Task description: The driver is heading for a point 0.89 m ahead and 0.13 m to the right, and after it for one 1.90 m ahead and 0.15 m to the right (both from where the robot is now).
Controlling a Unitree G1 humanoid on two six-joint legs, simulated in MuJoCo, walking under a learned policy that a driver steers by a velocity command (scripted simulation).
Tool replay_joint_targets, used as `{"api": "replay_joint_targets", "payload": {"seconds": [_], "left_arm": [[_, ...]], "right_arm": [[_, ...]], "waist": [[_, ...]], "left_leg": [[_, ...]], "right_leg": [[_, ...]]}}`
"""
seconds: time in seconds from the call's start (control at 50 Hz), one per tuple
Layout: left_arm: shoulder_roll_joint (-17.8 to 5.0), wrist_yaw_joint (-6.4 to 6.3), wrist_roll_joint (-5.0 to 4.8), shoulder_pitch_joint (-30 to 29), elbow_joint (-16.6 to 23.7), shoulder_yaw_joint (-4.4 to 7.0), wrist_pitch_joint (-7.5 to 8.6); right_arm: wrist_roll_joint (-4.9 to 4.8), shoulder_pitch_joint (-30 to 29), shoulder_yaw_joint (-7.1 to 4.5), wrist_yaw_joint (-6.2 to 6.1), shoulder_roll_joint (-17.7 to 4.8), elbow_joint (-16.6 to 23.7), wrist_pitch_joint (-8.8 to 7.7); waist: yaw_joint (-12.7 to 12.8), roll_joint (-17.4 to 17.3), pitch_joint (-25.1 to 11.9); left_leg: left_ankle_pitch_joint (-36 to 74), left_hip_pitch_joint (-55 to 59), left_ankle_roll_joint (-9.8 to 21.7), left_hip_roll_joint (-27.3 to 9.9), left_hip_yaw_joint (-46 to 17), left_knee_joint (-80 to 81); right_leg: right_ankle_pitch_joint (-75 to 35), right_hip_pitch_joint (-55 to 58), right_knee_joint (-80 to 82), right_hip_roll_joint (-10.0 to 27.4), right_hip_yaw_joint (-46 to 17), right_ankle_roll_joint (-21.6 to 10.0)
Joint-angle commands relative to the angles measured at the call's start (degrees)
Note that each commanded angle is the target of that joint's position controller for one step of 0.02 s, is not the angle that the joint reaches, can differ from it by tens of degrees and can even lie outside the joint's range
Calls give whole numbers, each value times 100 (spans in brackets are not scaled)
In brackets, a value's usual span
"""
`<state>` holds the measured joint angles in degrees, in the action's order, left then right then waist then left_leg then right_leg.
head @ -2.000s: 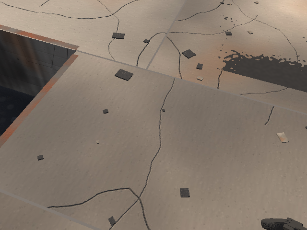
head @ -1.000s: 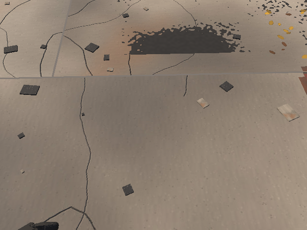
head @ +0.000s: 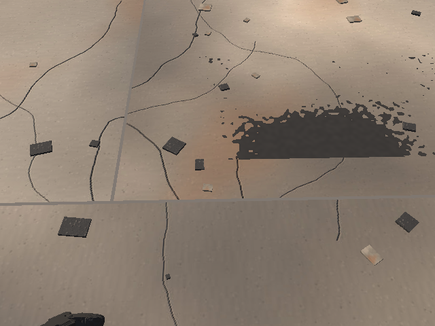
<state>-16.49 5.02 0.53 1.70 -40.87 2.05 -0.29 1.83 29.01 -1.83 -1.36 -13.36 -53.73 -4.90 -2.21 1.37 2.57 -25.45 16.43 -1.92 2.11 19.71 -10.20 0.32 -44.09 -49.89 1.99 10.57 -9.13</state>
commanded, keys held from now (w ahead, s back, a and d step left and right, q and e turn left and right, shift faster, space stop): w+e+shift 0.34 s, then w+shift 0.38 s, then w+q+shift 0.02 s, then q+shift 0.26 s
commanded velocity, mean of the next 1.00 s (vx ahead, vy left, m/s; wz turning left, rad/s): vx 0.89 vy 0.00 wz -0.41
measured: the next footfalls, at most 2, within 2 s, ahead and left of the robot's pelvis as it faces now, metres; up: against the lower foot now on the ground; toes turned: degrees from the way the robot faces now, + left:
right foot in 0.08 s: +0.24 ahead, -0.02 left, +0.00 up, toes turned -10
left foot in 0.50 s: +0.70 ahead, +0.02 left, +0.00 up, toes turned -29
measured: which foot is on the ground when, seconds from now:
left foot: down 0.00-0.08, up 0.10-0.48, down 0.50-0.92, up 0.94-1.00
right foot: up 0.00-0.06, down 0.08-0.48, up 0.50-0.90, down 0.92-1.00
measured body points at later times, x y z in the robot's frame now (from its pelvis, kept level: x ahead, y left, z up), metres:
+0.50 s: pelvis +0.47 -0.02 +0.00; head +0.50 -0.03 +0.45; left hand +0.56 +0.28 -0.11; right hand +0.62 -0.32 -0.05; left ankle +0.66 +0.04 -0.72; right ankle +0.21 -0.01 -0.69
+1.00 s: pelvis +0.85 -0.19 +0.01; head +0.90 -0.22 +0.46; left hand +1.17 -0.12 -0.06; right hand +0.69 -0.40 -0.12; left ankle +0.72 +0.02 -0.61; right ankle +0.92 -0.33 -0.71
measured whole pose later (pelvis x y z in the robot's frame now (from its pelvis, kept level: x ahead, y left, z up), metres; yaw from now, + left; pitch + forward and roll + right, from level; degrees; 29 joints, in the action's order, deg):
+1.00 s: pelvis +0.85 -0.19 +0.01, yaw -23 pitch +3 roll +1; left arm -13.6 0.6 2.0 -2.8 -36.7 -1.3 5.3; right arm -1.8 26.9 -1.3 -0.9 -13.7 -50.8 -3.4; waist -6.0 0.3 3.9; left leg -32.7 -12.7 -2.1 3.5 -6.4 -64.8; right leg 5.9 -29.9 -32.7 0.1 1.0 -2.7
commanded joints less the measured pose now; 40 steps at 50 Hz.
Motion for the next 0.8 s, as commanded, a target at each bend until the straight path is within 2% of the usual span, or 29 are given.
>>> {"api": "replay_joint_targets", "payload": {"seconds": [0.02,0.04,0.06,0.08,0.1,0.12,0.14,0.16,0.18,0.2,0.24,0.26,0.32,0.38,0.42,0.44,0.46,0.48,0.5,0.52,0.54,0.56,0.58,0.6,0.64,0.68,0.74,0.78,0.8], "left_arm": [[-498,-62,-38,1062,38,81,-22],[-768,-134,-34,2145,-256,211,-45],[-1112,-236,-26,3279,-635,406,-20],[-1214,-366,-226,3168,-675,597,-37],[-1574,-371,-63,2368,-557,557,-19],[-1823,-381,26,2286,-341,640,-33],[-1435,-449,91,2349,-385,590,3],[-1110,-483,97,2184,-487,503,60],[-1047,-508,99,1995,-500,470,150],[-1003,-549,55,1858,-430,433,259],[-908,-535,-25,1800,-412,365,427],[-973,-521,-32,1825,-394,380,486],[-991,-462,-39,2061,-424,428,519],[-1043,-407,-101,2352,-528,469,538],[-1055,-448,-91,2400,-598,461,565],[-1172,-474,-62,2400,-635,476,576],[-1364,-480,17,2295,-645,501,575],[-1442,-471,85,1949,-610,510,567],[-980,-485,151,1752,-501,391,605],[149,-445,-113,2790,-282,111,615],[-283,-479,-15,2541,-347,44,594],[-603,-459,47,1880,-305,122,535],[-652,-399,110,1496,-218,111,516],[-591,-335,151,1212,-103,96,492],[-308,-226,203,1172,19,-13,401],[-225,-196,232,927,160,-85,357],[-316,-154,269,-104,598,-186,407],[-48,-80,279,-687,784,-353,522],[118,-57,236,-823,804,-422,573]], "right_arm": [[23,-777,-271,-192,-1386,580,21],[61,-1118,-334,-201,-1554,705,112],[74,-1415,-366,-146,-1592,841,191],[-28,-1733,-357,-17,-1329,873,202],[145,-1227,-63,94,-364,1303,60],[25,-1415,-24,107,-537,1831,-110],[48,-1657,-24,117,-825,1804,-253],[48,-1826,-30,134,-891,1829,-267],[149,-1892,6,111,-832,1753,-192],[240,-1767,29,115,-821,1708,-60],[282,-1869,81,164,-723,1740,151],[265,-2221,117,198,-679,1885,186],[71,-3264,249,264,-453,2299,172],[-27,-3465,243,261,-519,2398,127],[6,-3269,163,232,-700,2334,82],[25,-2866,74,193,-883,2201,68],[-4,-2094,-61,134,-1149,1982,45],[-40,-976,-181,43,-1338,1683,42],[47,227,-322,-77,-1666,1410,43],[315,109,-431,-21,-2205,1309,7],[167,-489,-409,97,-1720,1396,57],[111,-1072,-335,144,-1245,1452,52],[106,-1192,-284,188,-993,1347,43],[116,-1023,-226,196,-837,1166,14],[60,-721,-125,194,-577,806,-74],[-42,-499,-141,207,-697,623,-168],[-118,-267,-134,235,-808,484,-228],[-181,-142,-86,231,-699,381,-233],[-212,9,-105,219,-831,290,-248]], "waist": [[1180,-876,-174],[1721,-950,-655],[2154,-698,-1048],[2128,461,-831],[744,1249,-356],[842,881,-1462],[756,-87,-677],[440,-568,-133],[215,-736,179],[34,-853,220],[-86,-780,289],[2,-704,375],[453,-277,471],[768,77,112],[707,132,-117],[521,183,-415],[96,251,-857],[-637,237,-1272],[-1139,-90,-1803],[-155,-2286,-2290],[-147,-1651,-1836],[-71,-725,-917],[-38,-192,-605],[-8,-179,-418],[198,-548,-193],[268,-561,83],[186,-445,490],[85,-292,675],[16,-354,608]], "left_leg": [[9643,-1040,26,-1658,-152,-1513],[9836,-1273,135,-1787,-304,-2778],[8799,-1992,283,-1720,-521,-4576],[3689,-3244,296,-506,-539,-7175],[-254,-5602,162,38,-1224,-8786],[-148,-6531,89,132,-2354,-9054],[144,-6862,150,-225,-2540,-8394],[458,-6596,141,-485,-2581,-7622],[469,-6245,79,-609,-2533,-7287],[538,-5811,-37,-752,-2547,-6894],[524,-5244,-246,-961,-2378,-6022],[768,-5100,-311,-991,-2222,-5466],[2226,-4657,-305,-801,-1980,-3588],[3257,-4191,-59,-516,-1842,-2489],[3241,-3767,135,-354,-1869,-2019],[2873,-3393,228,-161,-1839,-2010],[2255,-2763,339,-18,-1828,-2114],[1904,-1717,408,-136,-1774,-2049],[371,-442,482,-869,-2615,-2303],[-1408,731,1153,-2525,-6079,-1118],[-2489,185,1329,-2504,-7486,-170],[-2042,-741,1300,-2232,-6312,-183],[-1080,-1375,1246,-1944,-5449,-276],[-407,-1751,1151,-1671,-4772,-300],[26,-2164,1044,-1380,-4105,-112],[408,-2264,1089,-1399,-3802,161],[1539,-2491,1174,-1213,-3103,629],[3874,-3034,1068,-848,-2571,638],[4807,-3198,1033,-880,-2523,663]], "right_leg": [[463,2206,317,-605,327,-323],[892,3256,288,-696,115,-488],[1333,4573,806,-741,-334,-702],[1310,5380,1807,-529,-1025,-927],[-327,5801,1260,254,-2918,-1281],[1564,6580,2696,1001,-5182,-2240],[2557,5906,3682,1202,-5650,-1876],[2463,5086,3811,1024,-5267,-1568],[1817,4371,3755,748,-4740,-1387],[1482,3771,3766,497,-4272,-1293],[1259,2764,3918,93,-3656,-1183],[1043,2439,4037,-72,-3424,-1151],[99,2281,4037,-396,-3080,-832],[-1176,3120,3900,-179,-3043,-537],[-2158,3800,3526,-1,-3008,-322],[-3111,4215,3055,84,-2998,-206],[-3860,4470,2171,148,-2952,-100],[-3740,4104,837,1,-2752,1],[-2466,3088,-1086,-255,-2470,69],[2569,1148,-3030,-1132,-2049,355],[2251,357,-3275,-833,-2020,215],[1582,312,-3016,-448,-1895,224],[1327,498,-2703,-288,-1820,241],[1352,586,-2476,-197,-1865,242],[1418,634,-2120,-97,-1956,292],[1362,212,-1812,-49,-1963,353],[590,-109,-586,104,-1423,506],[-168,932,885,12,-736,615],[-527,1615,1265,-158,-604,622]]}}
Over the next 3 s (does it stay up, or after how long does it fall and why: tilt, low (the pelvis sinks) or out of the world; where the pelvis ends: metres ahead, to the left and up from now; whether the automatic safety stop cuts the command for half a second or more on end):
stays up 1.08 -0.27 0.02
